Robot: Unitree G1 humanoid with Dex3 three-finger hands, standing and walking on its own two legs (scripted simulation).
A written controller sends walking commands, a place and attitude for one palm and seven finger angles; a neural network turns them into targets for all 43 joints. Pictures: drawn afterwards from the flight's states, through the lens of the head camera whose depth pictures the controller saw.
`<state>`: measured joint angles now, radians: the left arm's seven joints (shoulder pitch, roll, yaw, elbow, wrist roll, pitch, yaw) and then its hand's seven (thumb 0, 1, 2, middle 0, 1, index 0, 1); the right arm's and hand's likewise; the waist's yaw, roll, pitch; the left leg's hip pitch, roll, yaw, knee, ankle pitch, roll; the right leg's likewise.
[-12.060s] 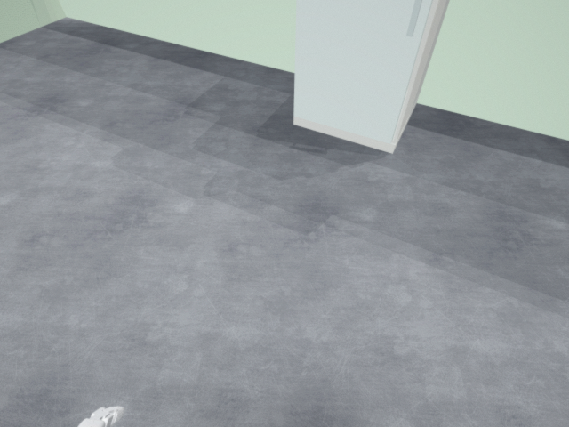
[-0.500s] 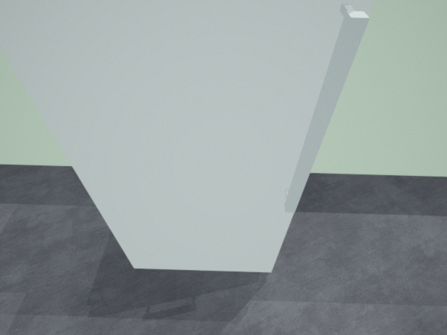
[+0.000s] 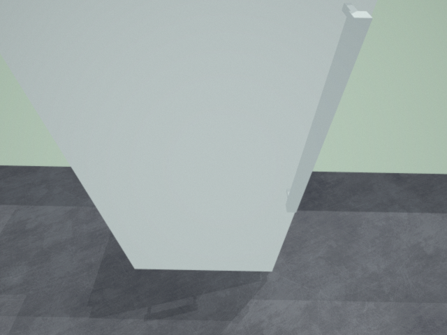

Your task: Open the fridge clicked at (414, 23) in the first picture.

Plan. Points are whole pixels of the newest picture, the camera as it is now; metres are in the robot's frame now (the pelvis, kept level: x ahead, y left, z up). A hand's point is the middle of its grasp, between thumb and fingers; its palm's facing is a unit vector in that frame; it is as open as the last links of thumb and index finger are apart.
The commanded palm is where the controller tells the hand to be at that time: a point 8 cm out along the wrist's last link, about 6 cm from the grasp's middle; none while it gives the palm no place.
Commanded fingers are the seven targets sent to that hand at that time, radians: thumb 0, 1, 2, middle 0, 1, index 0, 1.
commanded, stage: look again from close up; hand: right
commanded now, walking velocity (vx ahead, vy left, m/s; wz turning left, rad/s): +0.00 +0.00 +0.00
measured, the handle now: (311, 135) +0.46 -0.15 +0.12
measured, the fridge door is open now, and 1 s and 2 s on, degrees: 0 0 0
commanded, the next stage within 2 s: raise the hand to about handle height in 0.30 s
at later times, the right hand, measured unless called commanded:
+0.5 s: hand out of the picture +0.08 -0.20 -0.12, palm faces +0.23 +0.95 -0.22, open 7.3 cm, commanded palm +0.10 -0.22 -0.07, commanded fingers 0.00 -0.76 -0.84 0.21 0.39 0.21 0.39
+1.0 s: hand out of the picture +0.15 -0.20 -0.03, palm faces +0.06 +0.99 -0.08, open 9.7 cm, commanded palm +0.13 -0.26 -0.03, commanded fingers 0.00 -0.18 -0.59 0.25 0.76 0.25 0.76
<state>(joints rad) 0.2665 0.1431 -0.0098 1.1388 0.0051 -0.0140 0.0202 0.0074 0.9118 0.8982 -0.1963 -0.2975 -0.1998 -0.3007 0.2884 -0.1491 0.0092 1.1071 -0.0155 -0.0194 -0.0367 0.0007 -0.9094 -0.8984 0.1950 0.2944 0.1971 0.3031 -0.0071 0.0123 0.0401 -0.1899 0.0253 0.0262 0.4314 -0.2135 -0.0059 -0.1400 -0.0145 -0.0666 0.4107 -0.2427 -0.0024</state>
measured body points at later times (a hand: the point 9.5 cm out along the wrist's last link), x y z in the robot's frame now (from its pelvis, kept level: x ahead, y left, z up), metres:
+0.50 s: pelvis -0.01 +0.00 -0.01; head +0.00 +0.00 +0.44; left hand +0.02 +0.23 -0.15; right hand +0.06 -0.25 -0.11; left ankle +0.01 +0.12 -0.74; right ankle -0.01 -0.11 -0.74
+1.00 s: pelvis -0.02 +0.01 -0.09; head +0.03 -0.01 +0.36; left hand +0.23 +0.21 -0.14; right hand +0.14 -0.26 -0.02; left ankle +0.01 +0.12 -0.74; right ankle -0.01 -0.11 -0.74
